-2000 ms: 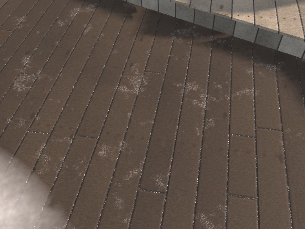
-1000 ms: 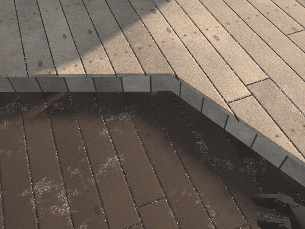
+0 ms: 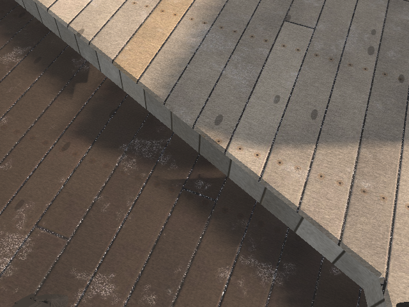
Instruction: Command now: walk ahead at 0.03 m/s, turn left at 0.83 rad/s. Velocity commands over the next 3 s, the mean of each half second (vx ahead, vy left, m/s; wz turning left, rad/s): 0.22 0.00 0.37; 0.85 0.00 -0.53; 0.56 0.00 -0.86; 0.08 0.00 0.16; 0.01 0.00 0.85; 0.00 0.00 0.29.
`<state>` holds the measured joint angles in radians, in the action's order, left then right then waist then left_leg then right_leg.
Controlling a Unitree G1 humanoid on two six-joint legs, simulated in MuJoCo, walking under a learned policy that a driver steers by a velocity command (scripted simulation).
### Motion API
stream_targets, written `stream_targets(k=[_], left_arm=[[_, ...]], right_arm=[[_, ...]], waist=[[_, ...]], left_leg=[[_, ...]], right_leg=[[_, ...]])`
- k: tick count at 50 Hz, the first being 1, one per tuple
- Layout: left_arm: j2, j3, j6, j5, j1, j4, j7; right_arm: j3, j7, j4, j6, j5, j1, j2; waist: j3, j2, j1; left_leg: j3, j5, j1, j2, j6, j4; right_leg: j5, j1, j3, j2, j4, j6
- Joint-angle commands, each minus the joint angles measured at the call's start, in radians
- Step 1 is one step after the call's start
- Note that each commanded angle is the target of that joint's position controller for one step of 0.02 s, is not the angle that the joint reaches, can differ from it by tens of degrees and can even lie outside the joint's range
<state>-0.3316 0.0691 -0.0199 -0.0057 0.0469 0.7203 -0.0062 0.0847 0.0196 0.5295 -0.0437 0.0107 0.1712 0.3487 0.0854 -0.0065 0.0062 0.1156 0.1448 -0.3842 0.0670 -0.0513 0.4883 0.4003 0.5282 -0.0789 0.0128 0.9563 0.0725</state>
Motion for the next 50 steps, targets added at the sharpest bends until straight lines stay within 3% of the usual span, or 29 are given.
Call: stream_targets(k=[1, 5, 8, 9, 10, 11, 12, 13, 14, 15, 19, 23, 24, 25, 26, 27, 28, 29, 30, 31, 32, 34, 38, 43, 45, 47, 48, 49, 50], left_arm=[[-0.067, 0.013, -0.002, 0.007, 0.064, -0.029, 0.001], [-0.073, 0.015, 0.006, 0.007, 0.067, -0.037, 0.014], [-0.068, 0.02, -0.004, -0.002, 0.109, -0.036, 0.021], [-0.106, 0.027, -0.006, -0.022, 0.111, -0.048, 0.017], [-0.196, 0.042, 0.0, -0.039, 0.071, -0.062, 0.008], [-0.166, 0.036, -0.005, -0.054, 0.082, -0.061, 0.005], [-0.144, 0.03, -0.009, -0.042, 0.068, -0.072, 0.0], [-0.125, 0.027, -0.007, -0.018, 0.082, -0.061, -0.006], [-0.124, 0.027, -0.006, 0.012, 0.116, -0.047, -0.01], [-0.123, 0.024, -0.006, 0.022, 0.151, -0.031, -0.016], [-0.12, 0.024, -0.018, 0.016, 0.25, -0.019, -0.028], [-0.142, 0.028, -0.03, 0.033, 0.234, -0.028, -0.02], [-0.162, 0.042, -0.01, -0.026, 0.272, 0.002, 0.015], [-0.153, 0.044, 0.002, -0.026, 0.253, -0.001, 0.027], [-0.133, 0.04, 0.01, -0.009, 0.241, -0.002, 0.031], [-0.093, 0.031, 0.011, -0.005, 0.223, -0.011, 0.03], [-0.013, 0.01, 0.001, -0.008, 0.136, -0.057, 0.031], [0.085, -0.019, -0.014, -0.001, 0.06, -0.121, 0.025], [0.034, -0.015, -0.022, -0.003, 0.029, -0.168, 0.025], [-0.029, 0.004, -0.021, -0.006, 0.023, -0.149, 0.032], [-0.052, 0.015, -0.021, -0.012, 0.083, -0.112, 0.046], [-0.073, 0.027, -0.002, -0.026, 0.149, -0.059, 0.074], [-0.031, 0.014, 0.02, -0.022, 0.074, -0.07, 0.094], [-0.004, -0.015, 0.015, -0.025, -0.106, -0.129, 0.122], [0.016, -0.031, 0.014, -0.021, -0.138, -0.15, 0.122], [-0.008, -0.026, 0.015, -0.015, -0.06, -0.134, 0.1], [-0.039, -0.014, 0.011, -0.011, 0.062, -0.106, 0.089], [-0.082, 0.008, 0.003, -0.005, 0.248, -0.054, 0.077], [-0.138, 0.038, -0.003, -0.019, 0.46, 0.015, 0.059]], right_arm=[[0.055, 0.017, -0.086, 0.007, 0.0, -0.06, 0.169], [0.041, 0.008, -0.064, 0.0, -0.007, -0.047, 0.146], [0.023, 0.004, -0.057, 0.0, -0.001, -0.067, 0.107], [0.011, 0.005, -0.045, 0.003, -0.008, -0.024, 0.069], [0.0, 0.006, -0.052, 0.009, -0.016, 0.039, 0.036], [0.02, 0.011, -0.058, 0.019, -0.019, 0.006, 0.103], [0.042, 0.015, -0.039, 0.021, -0.005, -0.005, 0.163], [0.039, 0.014, -0.017, 0.018, -0.003, 0.008, 0.146], [0.026, 0.009, -0.007, 0.017, -0.008, 0.025, 0.104], [0.015, 0.0, 0.002, 0.022, -0.006, 0.028, 0.075], [-0.007, -0.017, -0.014, 0.071, 0.001, -0.067, 0.031], [-0.02, -0.021, 0.012, 0.11, 0.014, -0.036, 0.001], [-0.023, -0.052, 0.037, 0.071, -0.077, -0.011, 0.019], [-0.024, -0.059, 0.042, 0.06, -0.07, 0.005, 0.001], [-0.03, -0.051, 0.059, 0.063, -0.06, 0.047, -0.014], [-0.023, -0.039, 0.086, 0.073, -0.054, 0.134, 0.005], [-0.01, -0.029, 0.118, 0.09, -0.053, 0.297, 0.058], [0.005, -0.017, 0.116, 0.099, -0.063, 0.383, 0.17], [0.035, -0.001, 0.116, 0.098, -0.072, 0.332, 0.245], [0.014, -0.003, 0.116, 0.105, -0.063, 0.255, 0.165], [-0.006, -0.008, 0.109, 0.113, -0.053, 0.189, 0.105], [-0.024, -0.004, 0.11, 0.124, -0.048, 0.15, 0.059], [-0.021, -0.017, 0.174, 0.146, -0.049, 0.221, 0.05], [-0.024, -0.012, 0.238, 0.157, -0.051, 0.256, 0.038], [-0.022, -0.006, 0.264, 0.155, -0.05, 0.262, 0.06], [-0.013, 0.004, 0.278, 0.145, -0.051, 0.272, 0.112], [-0.003, 0.01, 0.274, 0.127, -0.056, 0.253, 0.15], [0.006, 0.012, 0.26, 0.109, -0.059, 0.22, 0.175], [0.005, 0.01, 0.246, 0.107, -0.06, 0.195, 0.177]], waist=[[-0.266, 0.104, -0.022], [-0.247, 0.172, 0.005], [-0.21, 0.181, -0.026], [-0.193, 0.095, -0.01], [-0.147, -0.17, 0.06], [-0.14, -0.257, 0.02], [-0.118, -0.173, 0.008], [-0.141, -0.113, 0.01], [-0.14, -0.148, -0.002], [-0.122, -0.173, -0.02], [-0.082, -0.152, -0.073], [-0.065, -0.203, -0.05], [-0.073, -0.167, -0.055], [-0.046, -0.176, -0.037], [-0.032, -0.129, 0.0], [-0.04, -0.061, 0.052], [-0.089, 0.085, 0.149], [-0.109, 0.249, 0.184], [-0.076, 0.192, 0.152], [-0.019, 0.11, 0.104], [-0.02, 0.109, 0.056], [-0.032, 0.131, 0.021], [0.033, 0.097, 0.033], [0.099, 0.074, 0.06], [0.098, 0.066, 0.05], [0.001, 0.107, -0.007], [-0.082, 0.138, -0.077], [-0.181, 0.159, -0.163], [-0.275, 0.108, -0.255]], left_leg=[[0.255, -0.297, 0.187, -0.216, -0.179, -0.076], [0.302, -0.202, 0.123, -0.212, -0.156, -0.05], [0.308, -0.09, 0.076, -0.166, -0.094, 0.009], [0.258, 0.059, 0.032, -0.103, -0.038, 0.094], [0.094, 0.349, -0.089, 0.06, 0.03, 0.266], [0.07, 0.502, -0.122, 0.04, 0.073, 0.484], [0.089, 0.46, -0.14, 0.024, 0.085, 0.618], [0.072, 0.37, -0.171, 0.004, 0.09, 0.643], [0.039, 0.318, -0.232, -0.004, 0.1, 0.649], [0.015, 0.275, -0.28, -0.019, 0.106, 0.658], [-0.101, 0.202, -0.246, -0.067, 0.089, 0.468], [-0.147, 0.224, -0.004, -0.053, 0.06, 0.17], [-0.197, 0.311, 0.069, 0.005, 0.041, 0.089], [-0.223, 0.235, 0.128, 0.01, 0.028, 0.001], [-0.24, 0.126, 0.257, 0.014, 0.016, -0.1], [-0.214, 0.113, 0.45, 0.0, 0.007, -0.1], [0.013, 0.296, 0.64, -0.189, -0.01, -0.172], [0.364, 0.619, 0.653, -0.449, -0.028, -0.296], [0.566, 0.764, 0.531, -0.56, -0.134, -0.358], [0.461, 0.69, 0.51, -0.497, -0.121, -0.339], [0.322, 0.574, 0.469, -0.421, -0.082, -0.336], [0.126, 0.4, 0.399, -0.343, -0.051, -0.378], [-0.085, 0.188, 0.384, -0.308, -0.043, -0.422], [-0.289, -0.035, 0.4, -0.291, -0.025, -0.461], [-0.366, -0.398, 0.431, -0.288, -0.007, -0.408], [-0.393, -1.064, 0.518, -0.304, 0.01, -0.218], [-0.392, -1.244, 0.542, -0.325, 0.008, -0.045], [-0.377, -1.289, 0.498, -0.342, -0.012, 0.19], [-0.371, -1.092, 0.319, -0.322, -0.008, 0.501]], right_leg=[[-0.068, -0.061, -0.007, 0.022, -0.139, 0.017], [-0.097, -0.158, 0.008, 0.016, -0.233, 0.001], [-0.243, -0.289, 0.034, 0.0, -0.465, -0.049], [-0.306, -0.337, -0.072, -0.107, -0.556, -0.089], [-0.453, -0.349, -0.306, -0.296, -0.636, -0.21], [-0.418, -0.276, -0.49, -0.419, -0.693, -0.362], [-0.364, -0.27, -0.442, -0.389, -0.687, -0.368], [-0.055, -0.314, -0.368, -0.319, -0.705, -0.312], [0.179, -0.376, -0.35, -0.274, -0.732, -0.268], [0.269, -0.411, -0.351, -0.268, -0.761, -0.253], [0.217, -0.419, -0.272, -0.242, -0.809, -0.239], [0.121, -0.293, -0.183, -0.225, -0.816, -0.242], [0.155, -0.278, -0.124, -0.181, -0.787, -0.228], [0.145, -0.23, -0.097, -0.168, -0.747, -0.226], [0.161, -0.125, -0.094, -0.148, -0.686, -0.221], [0.161, 0.038, -0.09, -0.114, -0.586, -0.199], [0.152, 0.235, -0.036, -0.026, -0.321, -0.158], [0.181, 0.397, -0.007, 0.054, -0.018, -0.138], [0.028, 0.5, -0.083, 0.0, 0.092, -0.154], [-0.073, 0.513, -0.109, -0.04, 0.144, -0.151], [-0.138, 0.459, -0.095, -0.046, 0.14, -0.134], [-0.207, 0.358, -0.034, -0.058, 0.167, -0.096], [-0.321, 0.401, 0.01, -0.069, 0.179, -0.094], [-0.381, 0.323, 0.161, -0.091, -0.061, -0.15], [-0.34, 0.214, 0.237, -0.057, -0.184, -0.201], [-0.258, 0.053, 0.305, 0.043, -0.214, -0.249], [-0.192, -0.065, 0.303, 0.08, -0.212, -0.273], [-0.116, -0.256, 0.285, 0.115, -0.219, -0.3], [-0.106, -0.561, 0.21, 0.127, -0.314, -0.326]])
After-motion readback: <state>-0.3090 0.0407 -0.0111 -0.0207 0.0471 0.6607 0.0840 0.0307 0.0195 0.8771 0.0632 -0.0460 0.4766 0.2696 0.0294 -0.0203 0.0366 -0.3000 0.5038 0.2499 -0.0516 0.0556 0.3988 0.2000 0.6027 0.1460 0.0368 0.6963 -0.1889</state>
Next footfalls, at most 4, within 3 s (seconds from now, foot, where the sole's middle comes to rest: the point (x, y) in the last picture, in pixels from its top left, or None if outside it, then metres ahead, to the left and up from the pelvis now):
0.18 right None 0.11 -0.15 -0.77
0.56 left None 0.08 0.10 -0.77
1.00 right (235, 278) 0.49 -0.10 -0.77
1.40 left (197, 197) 0.77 0.02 -0.77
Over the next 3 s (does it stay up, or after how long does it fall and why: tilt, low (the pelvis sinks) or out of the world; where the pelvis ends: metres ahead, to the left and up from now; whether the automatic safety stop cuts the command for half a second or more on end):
stays up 0.82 -0.32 0.12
